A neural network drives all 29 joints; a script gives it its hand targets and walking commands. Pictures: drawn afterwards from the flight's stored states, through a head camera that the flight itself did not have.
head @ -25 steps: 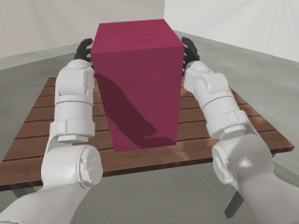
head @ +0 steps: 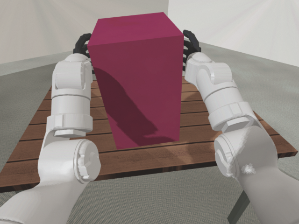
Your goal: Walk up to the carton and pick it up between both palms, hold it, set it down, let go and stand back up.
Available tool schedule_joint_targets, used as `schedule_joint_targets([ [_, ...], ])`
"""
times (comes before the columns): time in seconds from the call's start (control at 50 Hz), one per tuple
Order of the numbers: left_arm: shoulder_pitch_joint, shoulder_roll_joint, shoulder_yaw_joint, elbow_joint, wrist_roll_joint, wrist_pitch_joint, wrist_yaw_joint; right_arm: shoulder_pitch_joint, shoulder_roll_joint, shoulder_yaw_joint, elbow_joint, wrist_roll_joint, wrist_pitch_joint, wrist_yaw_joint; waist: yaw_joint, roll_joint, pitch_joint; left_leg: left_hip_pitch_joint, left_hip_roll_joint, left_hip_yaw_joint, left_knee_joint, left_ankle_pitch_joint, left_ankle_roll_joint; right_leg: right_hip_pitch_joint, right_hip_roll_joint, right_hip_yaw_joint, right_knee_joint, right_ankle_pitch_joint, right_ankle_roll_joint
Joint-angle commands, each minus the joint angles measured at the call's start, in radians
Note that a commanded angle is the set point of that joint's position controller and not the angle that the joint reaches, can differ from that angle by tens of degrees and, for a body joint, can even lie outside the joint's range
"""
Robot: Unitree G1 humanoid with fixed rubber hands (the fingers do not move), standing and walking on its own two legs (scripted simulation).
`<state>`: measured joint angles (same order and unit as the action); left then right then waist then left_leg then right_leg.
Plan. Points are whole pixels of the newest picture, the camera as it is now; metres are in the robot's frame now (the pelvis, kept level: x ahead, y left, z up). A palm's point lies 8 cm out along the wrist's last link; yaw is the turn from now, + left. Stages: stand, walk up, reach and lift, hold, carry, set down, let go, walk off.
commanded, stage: reach and lift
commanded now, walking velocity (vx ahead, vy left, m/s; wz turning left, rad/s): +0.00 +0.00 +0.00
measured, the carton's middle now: (139, 81) +0.39 -0.01 +0.26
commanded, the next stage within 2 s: hold in 0.08 s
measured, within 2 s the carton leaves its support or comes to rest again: neither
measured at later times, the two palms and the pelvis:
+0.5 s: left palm (78, 57) +0.37 +0.13 +0.34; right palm (193, 53) +0.37 -0.13 +0.35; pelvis +0.00 -0.01 +0.00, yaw +0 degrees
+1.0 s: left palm (77, 54) +0.37 +0.14 +0.34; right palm (192, 52) +0.37 -0.13 +0.35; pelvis +0.00 -0.01 +0.00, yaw +1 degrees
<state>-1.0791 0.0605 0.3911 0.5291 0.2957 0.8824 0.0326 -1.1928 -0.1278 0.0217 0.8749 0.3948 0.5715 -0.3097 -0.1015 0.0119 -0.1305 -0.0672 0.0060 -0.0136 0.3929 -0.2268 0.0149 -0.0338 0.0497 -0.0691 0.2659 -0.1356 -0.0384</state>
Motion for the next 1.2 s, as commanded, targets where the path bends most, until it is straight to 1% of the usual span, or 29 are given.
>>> schedule_joint_targets([
  [0.0,-0.816,-0.563,-0.313,-0.144,-0.175,-0.075,-0.132,-0.791,0.652,0.158,-0.268,0.153,-0.002,0.116,0.022,0.027,-0.324,-0.026,-0.023,-0.016,-0.061,0.237,-0.07,0.158,0.03,0.047,0.008,0.191,0.094],
  [0.02,-0.826,-0.585,-0.339,-0.175,-0.184,-0.078,-0.128,-0.75,0.665,0.159,-0.252,0.158,0.007,0.115,0.003,0.047,-0.348,-0.014,-0.024,-0.022,-0.051,0.276,-0.073,0.172,0.033,0.054,0.015,0.226,0.092],
  [0.06,-0.831,-0.583,-0.343,-0.161,-0.192,-0.071,-0.125,-0.769,0.658,0.158,-0.267,0.176,0.011,0.114,0.011,0.046,-0.339,-0.013,-0.025,-0.026,-0.042,0.279,-0.072,0.155,0.026,0.056,0.013,0.227,0.094],
  [0.08,-0.826,-0.589,-0.339,-0.145,-0.197,-0.065,-0.122,-0.802,0.656,0.162,-0.285,0.162,0.012,0.115,0.001,0.049,-0.343,0.003,-0.024,-0.026,-0.041,0.267,-0.075,0.141,0.025,0.057,0.01,0.207,0.092],
  [0.12,-0.812,-0.557,-0.293,-0.1,-0.162,-0.056,-0.132,-0.758,0.657,0.146,-0.216,0.149,0.03,0.113,0.013,-0.003,-0.268,-0.026,-0.028,-0.021,-0.06,0.208,-0.063,0.115,0.019,0.061,-0.008,0.17,0.103],
  [0.14,-0.806,-0.547,-0.284,-0.065,-0.152,-0.049,-0.137,-0.783,0.642,0.135,-0.219,0.149,0.028,0.113,0.019,0.025,-0.258,-0.027,-0.026,-0.016,-0.062,0.184,-0.061,0.112,0.016,0.066,-0.008,0.149,0.102],
  [0.16,-0.79,-0.552,-0.281,-0.058,-0.149,-0.046,-0.141,-0.762,0.627,0.127,-0.201,0.139,0.032,0.111,0.005,0.029,-0.237,-0.052,-0.029,-0.016,-0.073,0.167,-0.058,0.115,0.014,0.068,-0.017,0.133,0.097],
  [0.2,-0.828,-0.563,-0.282,-0.084,-0.163,-0.057,-0.139,-0.778,0.644,0.114,-0.198,0.145,0.027,0.116,0.011,0.043,-0.265,-0.063,-0.026,-0.018,-0.071,0.159,-0.064,0.116,0.016,0.067,-0.002,0.133,0.089],
  [0.3,-0.853,-0.577,-0.295,-0.063,-0.198,-0.061,-0.133,-0.879,0.651,0.111,-0.279,0.148,0.025,0.113,0.014,0.026,-0.362,-0.058,-0.026,-0.027,-0.056,0.197,-0.057,0.137,0.022,0.061,0.002,0.16,0.093],
  [0.32,-0.833,-0.553,-0.268,-0.019,-0.183,-0.056,-0.134,-0.833,0.631,0.09,-0.235,0.14,0.035,0.112,0.009,0.022,-0.306,-0.061,-0.023,-0.025,-0.067,0.173,-0.06,0.114,0.018,0.063,-0.003,0.136,0.088],
  [0.36,-0.841,-0.542,-0.267,-0.038,-0.17,-0.06,-0.139,-0.795,0.613,0.073,-0.166,0.13,0.043,0.118,0.002,0.038,-0.282,-0.068,-0.017,-0.032,-0.079,0.143,-0.062,0.121,0.018,0.062,-0.004,0.113,0.084],
  [0.42,-0.825,-0.548,-0.272,-0.057,-0.185,-0.059,-0.144,-0.822,0.632,0.101,-0.231,0.15,0.04,0.11,-0.001,0.016,-0.337,-0.037,-0.034,-0.019,-0.049,0.207,-0.063,0.131,0.007,0.078,-0.004,0.2,0.089],
  [0.48,-0.844,-0.519,-0.248,-0.055,-0.162,-0.061,-0.148,-0.791,0.629,0.095,-0.174,0.15,0.05,0.106,0.002,0.015,-0.292,-0.052,-0.027,-0.026,-0.056,0.182,-0.062,0.123,0.005,0.074,-0.005,0.156,0.096],
  [0.56,-0.818,-0.547,-0.268,-0.057,-0.166,-0.052,-0.154,-0.795,0.61,0.091,-0.213,0.16,0.048,0.107,-0.007,0.063,-0.29,-0.052,-0.026,-0.033,-0.058,0.205,-0.073,0.138,0.007,0.077,0.003,0.187,0.089],
  [0.6,-0.837,-0.547,-0.286,-0.095,-0.179,-0.056,-0.151,-0.808,0.624,0.108,-0.244,0.166,0.042,0.102,-0.012,0.05,-0.327,-0.032,-0.032,-0.031,-0.046,0.239,-0.073,0.144,0.007,0.069,0.007,0.22,0.092],
  [0.64,-0.834,-0.552,-0.29,-0.109,-0.171,-0.057,-0.149,-0.794,0.627,0.12,-0.243,0.17,0.046,0.102,-0.002,0.05,-0.348,-0.04,-0.033,-0.031,-0.042,0.251,-0.073,0.159,0.017,0.066,0.01,0.222,0.097],
  [0.66,-0.846,-0.542,-0.276,-0.116,-0.179,-0.06,-0.145,-0.829,0.653,0.128,-0.28,0.186,0.044,0.104,0.019,0.026,-0.368,-0.046,-0.035,-0.03,-0.042,0.253,-0.066,0.165,0.018,0.068,0.009,0.219,0.101],
  [0.7,-0.848,-0.54,-0.293,-0.126,-0.195,-0.059,-0.137,-0.872,0.663,0.147,-0.332,0.196,0.042,0.101,0.016,0.02,-0.402,-0.044,-0.045,-0.029,-0.033,0.253,-0.06,0.171,0.007,0.08,0.017,0.244,0.104],
  [0.74,-0.827,-0.502,-0.251,-0.092,-0.162,-0.052,-0.14,-0.807,0.648,0.136,-0.24,0.177,0.06,0.1,0.031,-0.011,-0.293,-0.05,-0.04,-0.02,-0.053,0.22,-0.054,0.144,0.009,0.076,0.002,0.217,0.106],
  [0.76,-0.839,-0.486,-0.246,-0.067,-0.153,-0.048,-0.146,-0.794,0.628,0.117,-0.21,0.165,0.065,0.101,0.018,-0.013,-0.268,-0.061,-0.035,-0.025,-0.069,0.18,-0.05,0.128,-0.003,0.087,-0.011,0.155,0.106],
  [0.82,-0.852,-0.513,-0.23,-0.031,-0.151,-0.051,-0.158,-0.81,0.622,0.078,-0.182,0.137,0.061,0.107,0.022,0.013,-0.253,-0.088,-0.029,-0.031,-0.089,0.088,-0.046,0.097,-0.003,0.083,-0.024,0.062,0.093],
  [0.86,-0.87,-0.543,-0.266,-0.046,-0.173,-0.06,-0.155,-0.825,0.622,0.06,-0.187,0.129,0.053,0.113,0.0,0.048,-0.303,-0.086,-0.017,-0.037,-0.082,0.123,-0.058,0.126,0.019,0.072,-0.001,0.103,0.079],
  [0.9,-0.857,-0.539,-0.271,-0.043,-0.185,-0.061,-0.157,-0.815,0.62,0.07,-0.19,0.131,0.054,0.105,-0.015,0.026,-0.311,-0.077,-0.026,-0.029,-0.065,0.167,-0.066,0.141,0.017,0.069,0.001,0.154,0.084],
  [0.94,-0.867,-0.554,-0.295,-0.039,-0.187,-0.062,-0.155,-0.857,0.611,0.077,-0.218,0.145,0.048,0.108,-0.007,0.057,-0.328,-0.077,-0.024,-0.041,-0.068,0.184,-0.076,0.147,0.023,0.068,0.01,0.159,0.083],
  [0.98,-0.848,-0.536,-0.241,0.002,-0.168,-0.069,-0.158,-0.848,0.62,0.072,-0.193,0.134,0.054,0.108,0.004,0.003,-0.308,-0.09,-0.034,-0.037,-0.066,0.15,-0.058,0.143,0.005,0.089,-0.007,0.131,0.088],
  [1.02,-0.829,-0.528,-0.229,0.02,-0.167,-0.073,-0.156,-0.846,0.612,0.072,-0.199,0.141,0.048,0.107,0.005,0.009,-0.307,-0.084,-0.038,-0.033,-0.059,0.188,-0.053,0.129,-0.005,0.092,-0.008,0.172,0.087],
  [1.08,-0.769,-0.525,-0.271,-0.077,-0.164,-0.059,-0.16,-0.773,0.603,0.127,-0.26,0.195,0.044,0.09,0.006,0.047,-0.351,-0.029,-0.041,-0.034,-0.032,0.357,-0.075,0.206,0.013,0.079,0.024,0.377,0.096],
  [1.14,-0.782,-0.521,-0.289,-0.106,-0.173,-0.044,-0.168,-0.778,0.603,0.131,-0.259,0.201,0.056,0.085,-0.013,0.031,-0.33,-0.014,-0.039,-0.039,-0.039,0.313,-0.077,0.171,0.015,0.076,0.011,0.305,0.095],
  [1.18,-0.8,-0.55,-0.313,-0.138,-0.186,-0.045,-0.165,-0.782,0.598,0.121,-0.281,0.19,0.054,0.091,-0.009,0.067,-0.333,-0.031,-0.031,-0.043,-0.049,0.274,-0.081,0.153,0.015,0.081,0.007,0.244,0.087],
])
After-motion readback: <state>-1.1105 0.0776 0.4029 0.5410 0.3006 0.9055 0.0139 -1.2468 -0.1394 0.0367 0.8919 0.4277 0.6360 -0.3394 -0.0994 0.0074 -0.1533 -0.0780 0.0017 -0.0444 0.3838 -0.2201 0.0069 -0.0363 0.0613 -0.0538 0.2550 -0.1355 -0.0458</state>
